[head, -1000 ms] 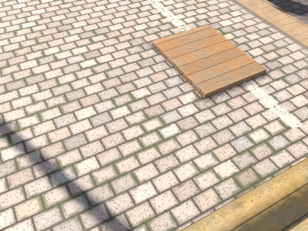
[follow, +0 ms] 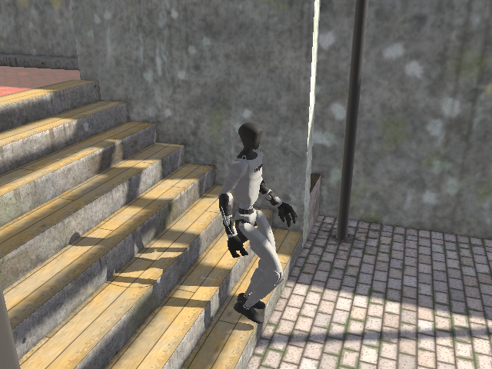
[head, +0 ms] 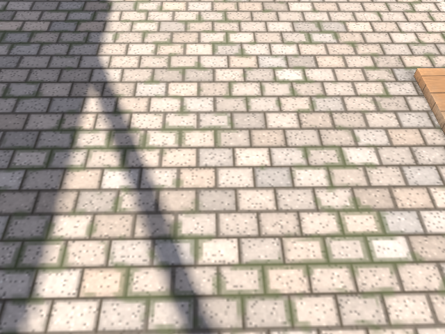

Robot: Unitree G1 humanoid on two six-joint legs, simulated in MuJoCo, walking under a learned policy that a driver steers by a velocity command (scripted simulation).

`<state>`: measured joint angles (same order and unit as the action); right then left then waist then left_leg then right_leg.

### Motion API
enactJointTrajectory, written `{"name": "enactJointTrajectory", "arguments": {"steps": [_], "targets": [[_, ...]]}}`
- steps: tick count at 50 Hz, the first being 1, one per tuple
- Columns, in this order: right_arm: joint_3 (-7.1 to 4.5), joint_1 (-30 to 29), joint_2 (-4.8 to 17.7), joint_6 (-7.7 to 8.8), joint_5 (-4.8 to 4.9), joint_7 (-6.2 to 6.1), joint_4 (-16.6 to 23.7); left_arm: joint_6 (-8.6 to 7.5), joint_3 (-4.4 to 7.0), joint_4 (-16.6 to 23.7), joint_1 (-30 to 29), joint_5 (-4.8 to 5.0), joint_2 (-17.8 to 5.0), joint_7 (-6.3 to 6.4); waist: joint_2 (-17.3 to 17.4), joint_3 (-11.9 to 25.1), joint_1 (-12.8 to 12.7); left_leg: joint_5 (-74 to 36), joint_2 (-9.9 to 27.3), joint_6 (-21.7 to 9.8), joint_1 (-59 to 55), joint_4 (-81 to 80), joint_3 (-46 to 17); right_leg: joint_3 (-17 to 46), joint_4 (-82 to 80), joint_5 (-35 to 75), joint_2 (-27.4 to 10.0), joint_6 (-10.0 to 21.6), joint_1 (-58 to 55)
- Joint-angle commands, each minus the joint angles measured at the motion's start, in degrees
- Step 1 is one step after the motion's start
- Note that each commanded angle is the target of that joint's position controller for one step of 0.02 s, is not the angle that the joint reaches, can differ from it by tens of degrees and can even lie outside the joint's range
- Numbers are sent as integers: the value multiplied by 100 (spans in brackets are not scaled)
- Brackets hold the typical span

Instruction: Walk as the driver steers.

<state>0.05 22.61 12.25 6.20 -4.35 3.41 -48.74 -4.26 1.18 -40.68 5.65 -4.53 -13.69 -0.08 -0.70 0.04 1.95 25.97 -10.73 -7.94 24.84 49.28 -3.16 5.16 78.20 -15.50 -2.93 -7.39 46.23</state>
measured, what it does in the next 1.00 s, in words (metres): steps to the right: right foot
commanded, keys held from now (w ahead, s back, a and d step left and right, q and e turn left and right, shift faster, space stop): no key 1.00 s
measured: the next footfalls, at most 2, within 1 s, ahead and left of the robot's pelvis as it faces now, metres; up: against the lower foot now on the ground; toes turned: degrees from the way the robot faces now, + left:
right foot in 0.22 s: +0.05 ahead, -0.20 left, +0.00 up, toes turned +5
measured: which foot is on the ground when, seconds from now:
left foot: down 0.00-1.00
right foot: up 0.00-0.20, down 0.22-1.00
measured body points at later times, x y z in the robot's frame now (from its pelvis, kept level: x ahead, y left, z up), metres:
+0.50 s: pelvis +0.02 -0.09 +0.04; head +0.05 -0.08 +0.49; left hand +0.13 +0.18 -0.09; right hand +0.25 -0.34 -0.04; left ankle -0.02 +0.04 -0.70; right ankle +0.01 -0.20 -0.70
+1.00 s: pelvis +0.01 -0.10 +0.05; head +0.04 -0.10 +0.50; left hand +0.15 +0.16 -0.06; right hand +0.07 -0.37 -0.08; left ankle -0.02 +0.04 -0.70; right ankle +0.01 -0.20 -0.70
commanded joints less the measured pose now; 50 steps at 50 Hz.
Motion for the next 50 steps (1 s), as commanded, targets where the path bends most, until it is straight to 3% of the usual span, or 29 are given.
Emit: {"name": "enactJointTrajectory", "arguments": {"steps": [1,2,3,5,7,9,10,11,12,13,14,15,16,17,19,21,23,24,26,30,36,38,50], "targets": [[-222,160,1087,68,72,-20,432,79,189,354,211,9,-762,13,322,429,-203,-5562,2170,-646,-1202,-707,-2799,133,536,-587,29,-42,509],[-236,342,1119,35,65,-51,388,106,113,386,35,-6,-672,-4,300,349,7,-5571,2307,-759,-1729,-646,-3033,234,430,-677,-22,-88,1105],[-195,514,975,-1,107,-81,320,135,38,365,-48,-14,-530,-32,320,366,166,-5604,2341,-841,-2113,-566,-3176,324,314,-694,-88,-131,1453],[-47,273,663,-55,195,-72,356,170,-51,186,128,-50,-342,-144,332,426,103,-5593,2098,-800,-1933,-377,-3004,259,-111,-498,-193,-186,1154],[47,-813,721,-66,272,6,728,125,-17,-54,609,-39,-421,-296,384,507,-366,-5770,1696,-577,-558,-256,-2417,-135,-506,-115,-112,-176,-538],[-4,-1793,1174,-91,242,79,1043,62,70,-324,1314,102,-546,-368,429,573,-835,-6213,1441,-286,521,-229,-1936,-567,-877,338,108,-152,-2301],[-44,-2119,1346,-101,279,118,1133,34,103,-549,1794,157,-566,-391,326,475,-1048,-6262,1383,-164,818,-208,-1788,-738,-1387,673,228,-119,-3008],[-65,-2274,1392,-115,383,180,1181,8,120,-779,2331,217,-532,-399,196,358,-1246,-6257,1298,-58,888,-92,-1657,-862,-2243,1207,330,-30,-3611],[-107,-1810,1145,-219,441,257,1161,7,115,-730,1953,302,-790,-416,-210,584,-709,-5242,875,269,623,-56,-1290,-419,-3047,2608,263,520,-3767],[-145,-1077,1053,-350,483,331,1078,-22,87,-463,902,397,-1041,-506,-208,671,129,-3615,683,592,158,-81,-898,528,-3607,2905,-76,1156,-3152],[-147,-965,1098,-430,555,323,1035,-66,-18,-234,60,433,-936,-571,-51,744,390,-3005,753,833,-569,-213,-690,579,-3928,2742,-210,1155,-2581],[-183,-1201,1168,-470,509,267,1096,-109,-93,-168,-202,512,-857,-619,9,948,486,-2978,862,963,-1223,-482,-571,367,-4127,2716,-129,872,-2420],[-257,-1368,1323,-486,478,234,1125,-144,-79,-200,-102,566,-895,-645,116,948,407,-3061,910,951,-1682,-720,-534,237,-4418,2610,-1,635,-2381],[-284,-1349,1326,-489,392,190,1177,-155,-57,-231,-144,631,-1054,-653,-237,817,580,-2594,900,1014,-1653,-984,-424,220,-4562,2390,-18,595,-2424],[-286,-1492,1278,-551,359,217,1103,-176,1,-339,-53,579,-1157,-601,-11,450,355,-2360,885,975,-1343,-1424,-353,25,-4772,2051,-6,538,-2883],[-331,-1691,1283,-589,381,188,1153,-188,25,-457,199,546,-1123,-584,-11,532,170,-2627,954,915,-1345,-1717,-294,-56,-4908,2537,-16,602,-3448],[-343,-1640,1241,-623,373,151,1144,-153,29,-451,166,534,-1031,-582,-78,593,140,-2667,978,923,-1215,-1998,-235,-145,-4991,2804,-37,660,-3955],[-376,-1568,1348,-626,392,157,1132,-133,44,-453,194,563,-1056,-609,-115,509,94,-2522,975,897,-1105,-2147,-244,-174,-5079,2601,-31,638,-4100],[-407,-1535,1345,-637,353,140,1099,-88,47,-420,120,548,-1038,-622,-102,398,45,-2292,976,908,-930,-2376,-197,-193,-5248,2182,-4,648,-4285],[-460,-1393,1403,-620,323,77,1010,-68,66,-347,2,459,-1118,-587,-18,166,-90,-1869,966,872,-600,-2697,-177,-290,-5520,1453,46,720,-4570],[-464,-1045,1395,-588,291,16,812,-49,46,-215,-307,436,-1153,-549,-76,89,-59,-1807,1042,838,-570,-2918,-112,-333,-5751,1099,132,753,-4740],[-467,-956,1390,-612,275,11,750,-35,66,-233,-267,394,-1210,-554,-57,55,-58,-1669,1020,818,-574,-2997,-95,-340,-5804,1063,143,772,-4798],[-405,-559,1203,-722,309,36,454,108,119,-405,11,398,-1087,-497,72,-5,9,-2214,1045,837,-1094,-3272,49,-441,-5996,1569,336,799,-4784]]}}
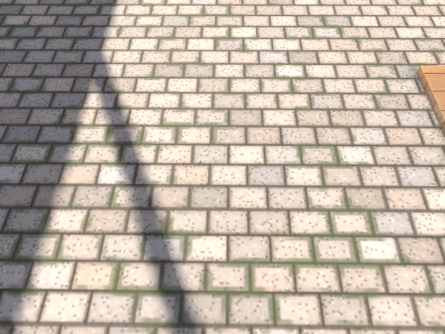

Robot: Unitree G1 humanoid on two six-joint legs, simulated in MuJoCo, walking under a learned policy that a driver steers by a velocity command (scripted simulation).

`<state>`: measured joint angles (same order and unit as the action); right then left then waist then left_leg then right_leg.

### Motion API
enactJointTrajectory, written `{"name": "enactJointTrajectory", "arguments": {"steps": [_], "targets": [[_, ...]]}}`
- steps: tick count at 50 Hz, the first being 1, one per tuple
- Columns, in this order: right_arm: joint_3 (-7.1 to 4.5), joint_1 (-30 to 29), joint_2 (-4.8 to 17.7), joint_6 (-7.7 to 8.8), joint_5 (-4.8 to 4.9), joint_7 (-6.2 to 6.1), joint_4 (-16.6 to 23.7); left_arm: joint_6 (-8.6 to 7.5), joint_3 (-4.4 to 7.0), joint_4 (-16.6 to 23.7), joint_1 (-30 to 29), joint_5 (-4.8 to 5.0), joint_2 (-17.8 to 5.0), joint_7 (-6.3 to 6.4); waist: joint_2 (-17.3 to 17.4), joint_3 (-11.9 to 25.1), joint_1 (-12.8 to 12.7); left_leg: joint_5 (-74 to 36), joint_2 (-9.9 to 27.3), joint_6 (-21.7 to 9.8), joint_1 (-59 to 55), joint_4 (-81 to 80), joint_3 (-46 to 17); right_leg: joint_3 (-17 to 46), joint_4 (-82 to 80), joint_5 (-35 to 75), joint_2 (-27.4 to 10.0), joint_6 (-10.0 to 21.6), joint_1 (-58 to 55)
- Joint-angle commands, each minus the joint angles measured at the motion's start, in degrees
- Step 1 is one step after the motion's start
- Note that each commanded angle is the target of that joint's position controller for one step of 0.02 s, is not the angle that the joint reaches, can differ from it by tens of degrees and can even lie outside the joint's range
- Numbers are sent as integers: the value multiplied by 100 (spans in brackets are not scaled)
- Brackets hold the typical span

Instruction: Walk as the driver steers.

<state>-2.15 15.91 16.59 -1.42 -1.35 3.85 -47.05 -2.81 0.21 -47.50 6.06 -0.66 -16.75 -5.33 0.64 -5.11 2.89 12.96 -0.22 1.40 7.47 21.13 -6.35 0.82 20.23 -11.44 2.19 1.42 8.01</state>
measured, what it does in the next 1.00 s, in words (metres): goes down: right foot 0.17 m lower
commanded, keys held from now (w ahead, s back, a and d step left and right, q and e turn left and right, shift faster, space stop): no key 0.04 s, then w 0.96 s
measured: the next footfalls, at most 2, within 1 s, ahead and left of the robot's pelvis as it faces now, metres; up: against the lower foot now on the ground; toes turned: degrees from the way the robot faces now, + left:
right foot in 0.70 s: +0.41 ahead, -0.04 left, -0.17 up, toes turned +3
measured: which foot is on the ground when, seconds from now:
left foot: down 0.00-0.70, up 0.72-1.00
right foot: down 0.00-0.32, up 0.34-0.68, down 0.70-1.00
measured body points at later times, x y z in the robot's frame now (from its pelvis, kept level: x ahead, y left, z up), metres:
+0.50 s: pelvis +0.12 +0.04 -0.04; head +0.13 +0.04 +0.41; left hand +0.26 +0.27 -0.15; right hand +0.11 -0.18 -0.18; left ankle +0.01 +0.13 -0.75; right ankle +0.21 -0.09 -0.73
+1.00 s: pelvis +0.38 +0.05 -0.18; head +0.39 +0.05 +0.27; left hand +0.38 +0.30 -0.33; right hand +0.57 -0.19 -0.28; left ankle +0.55 +0.23 -0.85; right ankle +0.37 -0.04 -0.92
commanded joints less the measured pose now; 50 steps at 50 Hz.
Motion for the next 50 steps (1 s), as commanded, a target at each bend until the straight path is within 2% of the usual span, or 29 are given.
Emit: {"name": "enactJointTrajectory", "arguments": {"steps": [1,3,6,12,14,15,16,17,18,20,22,23,25,26,27,28,30,32,34,35,36,37,38,39,40,41,42,45,50], "targets": [[-181,111,752,27,11,-5,280,-23,224,246,11,13,-774,33,-52,504,-84,-950,-9,-93,594,-473,381,-12,-219,1187,-164,-83,-952],[-202,193,788,1,4,-8,244,3,270,155,181,9,-827,60,-54,470,-94,-409,-34,-112,514,-519,425,3,-343,525,-155,-44,-918],[-353,431,1012,86,-253,-180,239,-108,452,66,705,-217,-1060,278,-241,-115,-149,2165,-50,-634,881,-70,432,434,-524,-2877,-417,573,-276],[-62,-628,86,576,-452,-370,719,-420,243,211,1404,-298,-430,617,-656,-140,-556,1537,49,-940,1496,1870,726,2056,-691,-2231,-1802,1707,-504],[-40,-142,104,633,-447,-269,623,-380,188,240,1118,-288,-470,578,-480,-461,-181,1331,15,-916,764,1261,938,1720,-275,-2543,-1596,1624,262],[-28,594,109,704,-530,-232,375,-342,230,355,698,-500,-559,538,-338,-292,134,308,98,-982,-126,1291,838,1248,609,-2413,-1286,1451,874],[-39,1515,114,778,-566,-219,128,-318,263,537,508,-546,-580,527,300,-61,478,572,-22,-1093,-785,948,974,328,2034,-2446,-617,1352,1529],[-85,2148,475,813,-510,-300,118,-361,260,817,123,-601,-426,434,858,140,822,1726,754,-1638,-1417,-19,-597,-342,3637,-2308,199,968,2544],[-83,2326,810,937,-474,-346,234,-448,121,1189,-651,-640,-62,260,944,-389,1118,2530,1884,-2205,-1754,-736,-2894,316,4395,-2455,259,745,4267],[118,1849,390,1032,-439,-341,-14,-500,94,1149,-392,-577,-51,304,-177,-853,604,2678,2262,-2102,-1826,-431,-2871,1230,4608,-1300,-537,619,5284],[233,1499,122,1016,-490,-334,-142,-409,84,1081,110,-613,-57,333,-147,-516,189,1583,1731,-1967,-1148,9,-1579,852,4644,-660,-718,592,4733],[535,1061,-642,1053,-594,-441,2,-365,-5,941,132,-831,26,292,-402,-414,68,868,1109,-1451,-744,598,-644,1025,3204,1508,-1010,415,4372],[486,1341,-382,1066,-361,-573,-39,-260,-7,994,-129,-651,68,256,88,-257,303,1203,263,-1261,903,952,244,39,1865,3917,-693,258,2880],[499,1494,-192,1024,-424,-474,-172,-179,-62,1027,-200,-565,245,240,170,-278,178,1503,240,-1222,2113,859,267,-141,1901,4419,-581,257,1725],[175,833,302,823,671,-715,-295,-178,133,1266,-355,513,8,210,-36,-752,-294,1038,215,-1070,3274,1084,-101,-108,1655,4374,-34,106,988],[166,978,405,775,695,-777,-378,-148,108,1235,-256,610,16,200,-156,-537,-320,1102,224,-977,3364,1480,96,-161,1617,4372,45,39,612],[138,1329,201,676,561,-714,-569,-149,27,1324,-400,304,311,155,-6,-228,-81,1207,277,-934,2597,2204,122,-171,1142,4120,30,58,724],[144,1435,-161,503,401,-707,-637,-123,39,1236,-522,240,333,86,-18,-73,41,981,326,-909,1140,3069,-131,107,214,3905,-337,98,1373],[29,1128,-34,381,286,-682,-707,-122,264,626,964,263,15,127,127,282,-730,-592,399,-884,750,4792,-207,84,-629,3703,-642,368,535],[-13,1157,-137,438,257,-587,-840,-84,386,141,2335,155,-212,194,-406,778,-1273,196,-122,-685,1891,7100,202,262,-466,4278,-952,743,-1249],[93,1974,-652,576,236,-396,-883,-141,325,-107,2985,23,-269,155,-1257,1912,-1058,3565,-659,-586,4055,9222,7,692,1994,5410,-1515,1049,-3875],[98,2200,-211,736,410,-333,-612,-63,437,-178,2823,157,-550,195,-1804,2480,-958,3322,-299,-627,5062,9215,-586,1794,2157,4419,-1938,1564,-4333],[47,1832,-14,818,473,-345,-455,35,509,-133,2656,230,-682,254,-1627,2479,-942,3048,-61,-549,5586,9264,-454,2505,1309,2017,-2251,2016,-3919],[117,1203,-142,826,673,-436,65,59,649,-392,2296,235,-1082,335,-1204,2173,-630,2064,175,-436,6235,9243,128,4261,-259,-2413,-2838,2382,-3117],[-24,404,192,766,569,-639,83,-77,441,26,1303,103,-403,430,189,1391,-409,754,488,-457,6030,7854,-64,4356,-805,-2567,-2923,2020,-1789],[-20,279,212,624,428,-728,72,-191,361,40,804,-5,-267,441,351,898,-114,336,612,-395,5427,7501,-193,4375,-860,-2379,-2842,1897,-462],[-20,333,-27,500,312,-723,-30,-249,261,78,314,-5,-154,424,634,194,203,-53,815,-168,4630,6522,-203,3378,-865,-1252,-2311,1680,1170],[-113,345,-120,521,90,-737,76,-226,292,-114,541,-43,-288,509,-460,234,222,-874,873,125,3054,4691,2,1521,-828,550,-1228,1438,2333],[3,-1115,-283,547,206,-547,469,-149,406,-349,1373,244,-502,646,-344,431,-481,-1802,569,50,2499,2046,373,989,-861,526,-1221,1271,1347]]}}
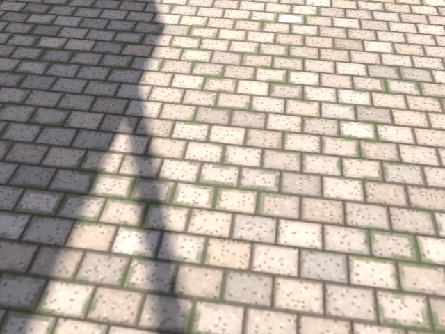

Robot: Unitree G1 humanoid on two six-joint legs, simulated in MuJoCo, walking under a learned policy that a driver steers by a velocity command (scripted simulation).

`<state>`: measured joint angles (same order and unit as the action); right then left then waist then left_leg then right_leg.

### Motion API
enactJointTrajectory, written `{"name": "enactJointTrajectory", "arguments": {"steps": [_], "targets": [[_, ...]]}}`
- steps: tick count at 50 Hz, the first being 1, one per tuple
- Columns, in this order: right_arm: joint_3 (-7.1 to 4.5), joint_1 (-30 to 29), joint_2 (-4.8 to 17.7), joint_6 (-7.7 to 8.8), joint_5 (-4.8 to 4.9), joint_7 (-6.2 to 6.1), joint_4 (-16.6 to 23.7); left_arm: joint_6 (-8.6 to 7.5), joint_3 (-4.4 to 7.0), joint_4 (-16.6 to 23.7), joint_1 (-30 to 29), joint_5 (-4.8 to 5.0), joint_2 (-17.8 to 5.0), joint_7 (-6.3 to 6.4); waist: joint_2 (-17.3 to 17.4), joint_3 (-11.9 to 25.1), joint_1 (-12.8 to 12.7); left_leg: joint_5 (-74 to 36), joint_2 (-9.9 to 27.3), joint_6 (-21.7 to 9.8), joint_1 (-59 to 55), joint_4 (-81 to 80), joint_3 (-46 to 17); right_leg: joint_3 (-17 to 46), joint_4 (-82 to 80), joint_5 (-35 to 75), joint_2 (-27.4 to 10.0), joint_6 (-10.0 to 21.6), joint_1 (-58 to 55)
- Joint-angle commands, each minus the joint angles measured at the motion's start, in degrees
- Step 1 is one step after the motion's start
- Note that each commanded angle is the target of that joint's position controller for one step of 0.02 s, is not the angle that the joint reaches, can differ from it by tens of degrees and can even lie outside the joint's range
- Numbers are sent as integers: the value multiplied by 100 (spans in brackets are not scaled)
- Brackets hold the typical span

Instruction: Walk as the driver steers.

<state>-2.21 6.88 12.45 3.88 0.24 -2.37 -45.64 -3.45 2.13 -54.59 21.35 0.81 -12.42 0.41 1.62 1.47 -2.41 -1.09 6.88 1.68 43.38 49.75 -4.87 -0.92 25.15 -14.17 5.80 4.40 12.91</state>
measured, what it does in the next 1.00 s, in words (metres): walks ahead, turning right: left foot, then right foot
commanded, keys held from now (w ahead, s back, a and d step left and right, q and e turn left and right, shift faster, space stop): w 0.14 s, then w+e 0.86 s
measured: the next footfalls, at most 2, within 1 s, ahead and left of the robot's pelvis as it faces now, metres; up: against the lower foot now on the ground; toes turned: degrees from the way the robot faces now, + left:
left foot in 0.16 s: +0.22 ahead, +0.16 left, +0.00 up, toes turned +1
right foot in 0.72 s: +0.49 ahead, -0.09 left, +0.00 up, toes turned -17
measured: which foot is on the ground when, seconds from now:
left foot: up 0.00-0.14, down 0.16-0.70, up 0.72-1.00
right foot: down 0.00-0.18, up 0.20-0.70, down 0.72-1.00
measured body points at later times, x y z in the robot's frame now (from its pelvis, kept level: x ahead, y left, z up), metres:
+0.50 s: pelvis +0.24 +0.07 +0.01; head +0.26 +0.09 +0.46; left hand +0.42 +0.31 -0.12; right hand +0.21 -0.19 -0.12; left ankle +0.18 +0.16 -0.74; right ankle +0.40 -0.12 -0.66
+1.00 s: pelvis +0.51 -0.03 +0.01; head +0.54 -0.05 +0.46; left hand +0.66 +0.20 -0.11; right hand +0.60 -0.35 -0.08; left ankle +0.72 +0.09 -0.67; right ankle +0.46 -0.08 -0.74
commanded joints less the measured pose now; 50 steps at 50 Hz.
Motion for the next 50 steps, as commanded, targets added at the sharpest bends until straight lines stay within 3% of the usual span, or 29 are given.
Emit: {"name": "enactJointTrajectory", "arguments": {"steps": [1,4,6,7,8,9,10,11,12,13,15,19,24,27,30,33,34,35,36,37,38,39,40,41,42,45,47,50], "targets": [[1,-425,191,11,103,109,409,-62,230,313,-43,130,-945,76,-482,-265,-38,-262,-177,7,-1036,-1087,238,1249,-1369,537,-1661,943,543],[-27,-921,333,93,105,202,597,4,282,208,180,135,-1003,23,-464,-381,-224,414,-324,-166,-991,-1758,355,1384,-1148,407,-1844,836,-216],[-75,-708,429,169,103,256,558,54,295,156,168,123,-1054,0,-493,-246,-15,977,-478,-382,-1537,-2211,509,1340,-723,624,-1803,694,-459],[-158,-197,588,187,87,255,402,56,261,166,118,108,-993,-6,-504,45,240,1014,-544,-530,-2336,-2335,556,1173,-232,1149,-1620,565,-340],[-316,863,972,227,36,213,149,6,170,265,-43,59,-759,-16,-207,705,717,666,-59,-850,-3963,-2206,-38,828,1130,1547,-1232,354,414],[-515,1764,1582,211,14,211,-73,-136,13,422,120,75,-278,-29,1095,1517,934,1246,1219,-1584,-6259,-2478,-1986,51,3233,203,-380,-94,2687],[-466,2268,1278,202,20,227,-183,-250,84,436,-83,62,-585,-42,1209,1840,1140,1908,1675,-1792,-6593,-3042,-3395,724,4206,-1640,-289,-104,3559],[-364,1853,1000,224,-37,219,-111,-265,221,507,-434,175,-952,-31,770,1192,1035,2064,1593,-1579,-6092,-3162,-2830,1061,4642,-1260,-500,-9,3986],[-310,1288,863,220,-50,219,6,-220,224,570,-687,187,-895,5,523,718,793,1867,1353,-1392,-5296,-3349,-2088,935,4519,-693,-759,22,3882],[-262,819,681,221,-24,234,45,-153,246,558,-752,122,-827,38,378,318,591,1629,1099,-1279,-4630,-3616,-1562,900,4128,-260,-917,-9,3712],[-221,486,480,266,-57,263,-39,4,291,463,-596,84,-687,59,511,38,266,895,777,-1043,-3793,-3957,-755,882,3815,227,-1042,-78,3068],[-277,790,582,315,-103,198,-358,85,326,519,-754,59,-488,42,274,-47,207,-450,712,-1028,-3798,-4075,181,1022,3344,1158,-937,-129,3242],[-260,930,647,262,-72,69,-613,86,293,833,-1571,16,-367,-84,292,-311,352,-505,562,-863,-3656,-4199,1015,592,1950,2309,-855,-183,2825],[-285,1276,748,225,-41,45,-803,95,217,1057,-2119,12,-239,-213,153,-546,530,-566,746,-863,-4173,-4129,1171,351,1437,2219,-881,-114,2925],[-345,1502,884,135,0,42,-922,82,193,1333,-2590,37,-250,-350,134,-724,627,-1235,1001,-862,-4939,-3789,1293,71,1155,1483,-863,35,3225],[-414,1354,1130,48,67,-6,-876,85,273,1475,-2423,41,-413,-427,450,-377,318,-3904,1021,-745,-5057,-2830,1579,-548,1072,477,-438,318,2188],[-437,1311,1232,15,70,-25,-855,95,354,1404,-1955,61,-566,-420,570,-97,41,-4733,986,-699,-5019,-2124,1640,-670,1026,245,-225,453,1515],[-437,1181,1278,-2,94,-30,-811,100,508,1179,-1074,77,-853,-385,495,351,-438,-4707,805,-563,-4637,-1012,1746,-658,530,645,-32,663,241],[-403,1109,1231,47,52,-31,-672,139,698,933,-75,54,-1328,-268,15,925,-854,-2970,559,-336,-3092,694,1720,501,386,826,-644,1020,-1739],[-113,1632,334,236,-90,149,-375,111,742,922,-20,85,-1842,-215,-1473,1493,-159,3083,-698,-39,-376,2803,1179,3754,13,81,-2223,2164,-3776],[-192,1006,752,528,118,266,-265,99,613,954,332,7,-1445,-162,-1028,1984,-537,3407,-787,-201,264,3348,-54,4661,-742,-261,-2446,2191,-4016],[-263,362,987,634,283,290,-50,42,530,955,50,-26,-1143,-138,-848,1167,-579,2816,-502,-334,696,3145,-81,3701,-843,345,-2215,1846,-3465],[-250,296,918,656,208,242,-37,-12,472,1058,-472,18,-955,-148,-313,730,-254,2309,-248,-366,370,2558,-64,2964,-875,980,-1951,1603,-2548],[-300,270,932,620,62,181,-63,-41,415,1147,-869,41,-779,-160,-92,404,-22,2070,-115,-276,-36,2081,-9,2485,-970,1556,-1730,1445,-1717],[-342,380,933,538,19,159,-31,-66,368,1209,-1030,9,-687,-145,-140,317,180,1931,-20,-191,-450,1840,-30,2245,-1083,1914,-1592,1413,-1178],[-329,264,716,359,-77,137,165,-76,390,1202,-940,45,-883,-57,-180,62,365,1708,-42,95,-711,946,153,1932,-1275,2320,-1439,1402,-322],[-258,-258,569,334,-123,127,364,-55,446,1193,-791,58,-1066,14,-303,-109,237,1022,-198,196,-863,-56,308,1620,-1305,2314,-1184,1249,106],[-178,-911,444,346,-78,186,576,3,472,1114,-464,69,-1125,40,-523,-140,-62,-278,-574,158,-1477,-1446,396,1444,-1153,1892,-874,906,431]]}}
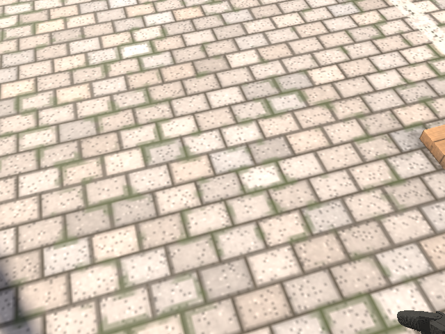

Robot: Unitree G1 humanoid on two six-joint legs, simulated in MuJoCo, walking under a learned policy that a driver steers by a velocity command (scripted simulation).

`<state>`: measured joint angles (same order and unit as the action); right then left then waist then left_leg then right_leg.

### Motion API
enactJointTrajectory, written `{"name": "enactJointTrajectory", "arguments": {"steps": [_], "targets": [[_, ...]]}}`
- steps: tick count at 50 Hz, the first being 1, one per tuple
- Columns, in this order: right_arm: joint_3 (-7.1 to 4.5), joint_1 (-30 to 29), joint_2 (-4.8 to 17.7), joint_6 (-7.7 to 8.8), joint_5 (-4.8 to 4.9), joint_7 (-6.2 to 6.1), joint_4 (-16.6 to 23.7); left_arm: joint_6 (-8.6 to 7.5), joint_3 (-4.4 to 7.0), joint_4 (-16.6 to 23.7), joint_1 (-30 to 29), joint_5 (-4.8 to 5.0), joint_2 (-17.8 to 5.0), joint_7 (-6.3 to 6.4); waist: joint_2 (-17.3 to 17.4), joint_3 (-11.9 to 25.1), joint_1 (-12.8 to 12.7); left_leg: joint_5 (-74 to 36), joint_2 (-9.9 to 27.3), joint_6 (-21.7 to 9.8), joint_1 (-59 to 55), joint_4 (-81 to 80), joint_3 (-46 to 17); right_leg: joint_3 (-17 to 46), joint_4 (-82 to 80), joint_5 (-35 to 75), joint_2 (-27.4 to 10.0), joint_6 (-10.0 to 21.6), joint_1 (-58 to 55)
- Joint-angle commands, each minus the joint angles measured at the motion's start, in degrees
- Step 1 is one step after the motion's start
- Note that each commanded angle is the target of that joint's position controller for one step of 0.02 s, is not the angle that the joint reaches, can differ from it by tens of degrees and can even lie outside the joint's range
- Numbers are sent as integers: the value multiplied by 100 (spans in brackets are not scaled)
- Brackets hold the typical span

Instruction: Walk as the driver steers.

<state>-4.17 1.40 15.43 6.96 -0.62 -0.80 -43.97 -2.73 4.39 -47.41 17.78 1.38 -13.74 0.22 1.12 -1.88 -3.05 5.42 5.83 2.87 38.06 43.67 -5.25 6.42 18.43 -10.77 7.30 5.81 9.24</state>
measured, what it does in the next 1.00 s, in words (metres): walks ahead: left foot, then right foot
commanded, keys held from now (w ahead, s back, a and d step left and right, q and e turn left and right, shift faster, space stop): w+e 0.36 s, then w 0.40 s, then w+q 0.08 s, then q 0.16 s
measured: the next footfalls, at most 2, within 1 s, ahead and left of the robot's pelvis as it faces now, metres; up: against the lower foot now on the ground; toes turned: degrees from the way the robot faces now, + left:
left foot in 0.18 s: +0.29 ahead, +0.14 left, +0.00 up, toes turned -10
right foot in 0.70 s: +0.47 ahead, -0.19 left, +0.00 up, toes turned -21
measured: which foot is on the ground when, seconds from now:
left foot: up 0.00-0.16, down 0.18-0.70, up 0.72-1.00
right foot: down 0.00-0.18, up 0.20-0.68, down 0.70-1.00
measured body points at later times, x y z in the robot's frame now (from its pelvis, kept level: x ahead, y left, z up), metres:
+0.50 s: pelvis +0.26 +0.03 +0.00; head +0.29 +0.03 +0.45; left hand +0.52 +0.24 -0.09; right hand +0.21 -0.24 -0.12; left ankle +0.26 +0.14 -0.75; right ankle +0.34 -0.17 -0.68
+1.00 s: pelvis +0.48 -0.10 +0.00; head +0.51 -0.12 +0.45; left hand +0.62 +0.15 -0.12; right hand +0.56 -0.40 -0.12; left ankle +0.67 +0.02 -0.68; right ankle +0.43 -0.18 -0.75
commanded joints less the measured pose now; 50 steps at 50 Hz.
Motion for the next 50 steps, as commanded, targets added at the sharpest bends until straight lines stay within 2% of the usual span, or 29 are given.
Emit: {"name": "enactJointTrajectory", "arguments": {"steps": [1,5,7,8,9,10,11,12,13,14,15,17,22,26,29,31,33,34,35,36,37,38,39,40,41,42,45,48,50], "targets": [[16,-491,194,40,54,52,478,-60,247,356,20,16,-999,50,-531,211,-71,-1143,-548,32,-1085,-1052,405,835,-459,1334,-1065,714,773],[-56,-675,537,93,127,120,661,-22,232,279,210,67,-914,89,-631,247,-52,-732,-571,-129,-1167,-1640,47,1586,104,699,-1387,589,-19],[-110,-288,670,163,122,133,593,5,248,336,118,23,-936,119,-774,336,201,-343,-577,-320,-1667,-1831,87,1785,568,935,-1408,495,-173],[-183,272,805,186,78,105,460,-2,202,411,38,-7,-798,106,-729,646,485,-308,-511,-494,-2512,-1965,112,1661,1136,1280,-1155,349,-34],[-262,1144,1064,193,-14,68,353,-28,97,535,-57,-79,-518,66,-334,1358,884,-171,249,-832,-3969,-1757,-518,1265,2548,818,-833,160,635],[-364,1799,1508,127,-107,52,225,-83,-16,641,762,62,-153,56,1314,2201,671,609,1663,-1813,-6017,-2041,-2883,475,4444,-1693,-7,-267,2578],[-303,1818,1150,84,37,85,198,-94,20,600,863,154,-623,63,1510,2167,676,2097,2020,-1971,-6056,-2452,-4123,480,5436,-2297,-422,-336,3496],[-182,1495,692,52,65,73,332,-62,129,622,340,133,-1048,69,796,1350,816,2358,1728,-1680,-5346,-2622,-3332,485,5751,-1754,-665,-380,3761],[-122,1165,565,-4,31,67,376,-20,153,707,-36,58,-1070,82,374,831,729,1772,1464,-1447,-4564,-2707,-2488,248,5705,-1288,-873,-418,3625],[-77,944,457,-35,8,78,336,-8,167,787,-244,-15,-994,72,263,443,604,1129,1211,-1366,-3897,-2860,-1905,196,5446,-1000,-1030,-434,3473],[-36,848,370,-35,-27,83,303,15,186,816,-245,-13,-890,48,374,287,461,699,998,-1264,-3474,-3007,-1405,166,5223,-828,-1190,-419,3222],[-53,861,379,0,7,108,208,82,149,853,-160,40,-619,11,520,222,366,293,833,-1266,-3111,-3278,-801,-1,4963,-685,-1300,-431,2981],[-155,1146,695,36,40,127,-66,92,52,1062,-617,-23,-398,-20,234,185,393,-606,850,-1468,-3214,-3564,-27,32,3648,287,-1340,-517,3146],[-175,1362,875,-48,154,118,-229,-18,-50,1221,-1393,-55,-314,-151,206,-6,615,-715,687,-1349,-3213,-3575,532,-434,2260,1125,-1259,-494,2706],[-199,1735,1029,-134,211,126,-432,-47,-75,1395,-1904,-15,-367,-219,262,-166,766,-690,887,-1333,-3590,-3460,503,-607,1734,862,-1174,-430,2641],[-217,1828,1115,-204,255,120,-540,-61,-56,1476,-2030,-8,-472,-249,381,-193,713,-1019,1055,-1272,-3910,-3247,460,-682,1463,411,-1088,-289,2538],[-225,1718,1218,-269,305,93,-601,-79,44,1361,-1545,-52,-666,-249,490,122,305,-2419,1000,-1115,-3976,-2525,653,-922,1042,261,-811,-67,1571],[-182,1727,1134,-290,312,75,-634,-76,182,1076,-722,-81,-901,-217,392,628,-96,-3109,748,-963,-3708,-1574,924,-1063,828,495,-616,98,326],[-76,1696,918,-273,203,50,-542,-56,332,821,306,-111,-1278,-147,89,1339,-521,-2196,494,-710,-2626,-114,1124,-322,1068,700,-1220,374,-1395],[144,2104,291,-164,70,91,-296,-39,437,732,723,-152,-1907,-99,-1364,1978,-286,1291,-449,-305,-233,2092,1155,2402,671,-19,-2746,1269,-3276],[77,1944,609,-28,157,123,-392,-46,311,747,811,-98,-1487,-103,-1218,2376,-431,2792,-526,-322,413,2985,193,3480,48,-324,-3018,1464,-3277],[-21,1521,905,29,320,158,-223,-75,208,743,426,-95,-1231,-122,-1017,1530,-364,2446,-213,-396,908,3204,153,2585,-11,-177,-2795,1217,-2660],[-4,1287,862,26,328,146,-195,-89,141,773,53,-90,-1004,-125,-737,1056,-195,1942,42,-437,793,2957,255,1756,-95,116,-2533,1002,-1880],[-17,1198,802,-14,240,125,-216,-113,86,776,-297,-116,-811,-145,-546,688,-9,1563,201,-406,552,2605,265,1266,-315,378,-2328,871,-1144],[-41,1318,767,-104,210,118,-269,-163,40,782,-517,-158,-639,-155,-637,534,200,1268,344,-393,172,2389,176,900,-539,587,-2166,764,-630],[-26,1470,648,-197,225,122,-324,-211,48,746,-616,-173,-623,-159,-713,475,325,1079,366,-360,-99,2307,139,680,-755,640,-2128,752,-297],[-24,1470,490,-371,188,51,-309,-351,88,554,-696,-259,-745,-111,-495,198,506,714,171,-160,-209,1897,32,-219,-853,2705,-2099,737,169],[26,1148,346,-366,119,85,-166,-322,87,447,-787,-266,-811,11,-514,152,466,-355,18,-125,-464,636,207,-1062,-783,3274,-1836,507,270],[79,688,250,-354,90,168,13,-272,98,372,-696,-242,-915,91,-502,154,263,-975,-91,-163,-680,-120,437,-1304,-712,3305,-1812,437,170]]}}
